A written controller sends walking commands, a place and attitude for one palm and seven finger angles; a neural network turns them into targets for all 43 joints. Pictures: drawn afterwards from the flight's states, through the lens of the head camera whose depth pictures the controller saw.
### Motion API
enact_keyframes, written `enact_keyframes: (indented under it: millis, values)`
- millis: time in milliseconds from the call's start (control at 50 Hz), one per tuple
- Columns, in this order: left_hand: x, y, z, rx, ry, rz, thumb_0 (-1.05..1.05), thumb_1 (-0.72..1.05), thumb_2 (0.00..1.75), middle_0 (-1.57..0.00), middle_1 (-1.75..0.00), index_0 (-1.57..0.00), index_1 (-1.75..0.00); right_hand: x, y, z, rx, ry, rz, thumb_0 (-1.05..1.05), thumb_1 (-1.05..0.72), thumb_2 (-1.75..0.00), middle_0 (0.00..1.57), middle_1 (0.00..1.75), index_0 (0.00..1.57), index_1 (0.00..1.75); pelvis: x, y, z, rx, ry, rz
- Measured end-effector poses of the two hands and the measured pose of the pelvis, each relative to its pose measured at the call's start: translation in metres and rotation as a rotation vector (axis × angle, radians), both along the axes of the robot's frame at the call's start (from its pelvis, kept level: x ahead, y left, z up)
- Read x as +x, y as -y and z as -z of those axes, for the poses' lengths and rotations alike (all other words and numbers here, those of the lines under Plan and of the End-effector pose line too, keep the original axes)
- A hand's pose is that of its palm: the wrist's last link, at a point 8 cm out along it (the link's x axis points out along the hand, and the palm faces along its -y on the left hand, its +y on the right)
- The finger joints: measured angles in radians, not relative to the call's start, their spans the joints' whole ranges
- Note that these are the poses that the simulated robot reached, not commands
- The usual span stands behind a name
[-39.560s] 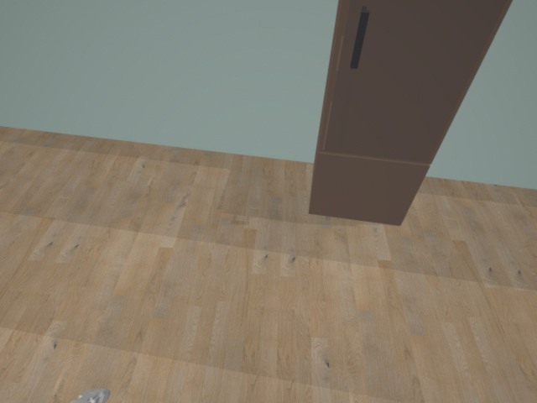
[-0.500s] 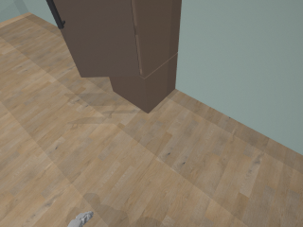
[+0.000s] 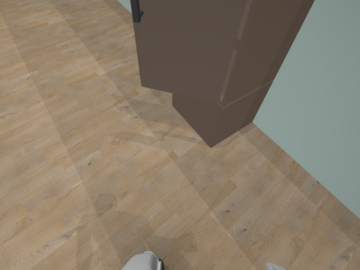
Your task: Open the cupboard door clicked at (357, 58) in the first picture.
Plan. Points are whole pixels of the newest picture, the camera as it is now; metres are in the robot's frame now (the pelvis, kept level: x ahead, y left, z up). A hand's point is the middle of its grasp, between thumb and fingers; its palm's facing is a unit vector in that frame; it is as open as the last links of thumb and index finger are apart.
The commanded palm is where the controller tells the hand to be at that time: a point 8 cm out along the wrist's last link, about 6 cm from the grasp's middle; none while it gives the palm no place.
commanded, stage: take the last steps up to it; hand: left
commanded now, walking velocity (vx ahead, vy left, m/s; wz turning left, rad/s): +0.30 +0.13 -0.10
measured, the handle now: out of the picture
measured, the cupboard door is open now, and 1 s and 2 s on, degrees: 40 40 40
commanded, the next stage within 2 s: come to a stop and stand still in 0.56 s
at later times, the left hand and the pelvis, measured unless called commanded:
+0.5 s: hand (117, 187) +0.32 +0.21 -0.14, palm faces -0.09 -0.98 -0.18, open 7.4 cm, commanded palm none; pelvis +0.19 +0.06 +0.02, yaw -5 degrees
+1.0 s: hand (106, 182) +0.35 +0.26 -0.18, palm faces -0.02 -0.98 -0.19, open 7.4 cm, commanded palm none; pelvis +0.32 +0.09 +0.01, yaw -6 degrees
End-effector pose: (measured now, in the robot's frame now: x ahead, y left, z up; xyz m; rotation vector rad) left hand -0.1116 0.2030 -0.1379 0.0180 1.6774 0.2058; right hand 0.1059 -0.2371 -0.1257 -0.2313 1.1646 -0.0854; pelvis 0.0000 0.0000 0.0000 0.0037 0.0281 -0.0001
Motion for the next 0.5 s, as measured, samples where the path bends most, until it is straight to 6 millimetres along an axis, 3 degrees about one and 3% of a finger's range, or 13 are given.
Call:
enact_keyframes:
  millis: [40,100,200,260,360,500]
  values:
    - [0.027,-0.015,0.002,0.001,0.011,0.008,0.01,0.91,0.90,-0.20,-0.30,-0.20,-0.30,0.016,-0.014,-0.005,-0.010,0.023,0.003,0.00,-0.91,-0.90,0.19,0.30,0.20,0.30,0.013,-0.011,-0.003,-0.003,0.007,0.007]
    - [0.088,-0.037,-0.001,0.018,0.109,0.044,0.01,0.91,0.90,-0.20,-0.30,-0.20,-0.30,0.024,-0.031,-0.013,-0.010,0.022,0.029,0.00,-0.91,-0.90,0.20,0.30,0.20,0.30,0.033,-0.025,-0.013,-0.008,0.013,0.022]
    - [0.205,-0.067,-0.013,0.053,0.327,0.115,0.01,0.91,0.90,-0.20,-0.30,-0.19,-0.30,0.017,-0.043,-0.021,-0.021,-0.020,0.108,-0.01,-0.94,-0.90,0.20,0.30,0.21,0.30,0.068,-0.043,-0.024,0.000,0.020,0.040]
    - [0.265,-0.076,-0.021,0.067,0.425,0.148,0.01,0.91,0.90,-0.20,-0.30,-0.19,-0.30,0.004,-0.049,-0.019,-0.016,-0.085,0.147,-0.01,-0.94,-0.90,0.20,0.30,0.20,0.30,0.090,-0.051,-0.026,0.006,0.021,0.049]
    - [0.344,-0.080,-0.030,0.069,0.512,0.207,0.00,0.91,0.90,-0.20,-0.30,-0.19,-0.30,-0.019,-0.067,-0.010,0.018,-0.214,0.215,0.00,-0.93,-0.90,0.20,0.30,0.20,0.30,0.129,-0.058,-0.024,0.011,0.023,0.064]
    - [0.429,-0.060,-0.026,0.041,0.538,0.289,0.01,0.91,0.90,-0.20,-0.30,-0.19,-0.30,-0.036,-0.097,-0.004,0.083,-0.400,0.291,0.00,-0.91,-0.90,0.20,0.30,0.20,0.30,0.186,-0.056,-0.016,0.004,0.018,0.084]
